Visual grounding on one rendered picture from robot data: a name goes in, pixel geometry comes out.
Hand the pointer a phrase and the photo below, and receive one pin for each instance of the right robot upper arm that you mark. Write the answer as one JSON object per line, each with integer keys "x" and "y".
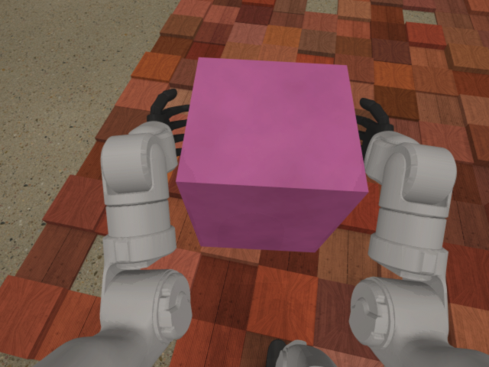
{"x": 405, "y": 325}

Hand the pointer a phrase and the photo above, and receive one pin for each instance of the robot right hand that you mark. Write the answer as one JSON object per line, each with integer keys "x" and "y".
{"x": 372, "y": 127}

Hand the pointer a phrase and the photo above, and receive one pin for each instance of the robot left hand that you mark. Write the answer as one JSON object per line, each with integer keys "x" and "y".
{"x": 159, "y": 115}

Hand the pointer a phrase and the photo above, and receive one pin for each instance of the left robot upper arm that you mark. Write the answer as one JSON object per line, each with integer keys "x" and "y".
{"x": 142, "y": 312}

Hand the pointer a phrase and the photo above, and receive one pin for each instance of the robot right forearm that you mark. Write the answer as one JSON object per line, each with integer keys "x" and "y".
{"x": 416, "y": 190}

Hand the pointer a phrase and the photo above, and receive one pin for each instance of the robot left forearm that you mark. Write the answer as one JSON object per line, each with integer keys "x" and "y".
{"x": 135, "y": 186}

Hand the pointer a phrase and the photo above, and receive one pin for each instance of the carton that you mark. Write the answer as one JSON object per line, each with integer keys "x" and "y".
{"x": 271, "y": 156}

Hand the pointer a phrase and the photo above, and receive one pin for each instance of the robot right shin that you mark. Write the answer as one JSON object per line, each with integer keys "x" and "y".
{"x": 290, "y": 344}

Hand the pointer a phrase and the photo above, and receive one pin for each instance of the right robot foot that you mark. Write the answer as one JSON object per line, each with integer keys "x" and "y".
{"x": 273, "y": 352}

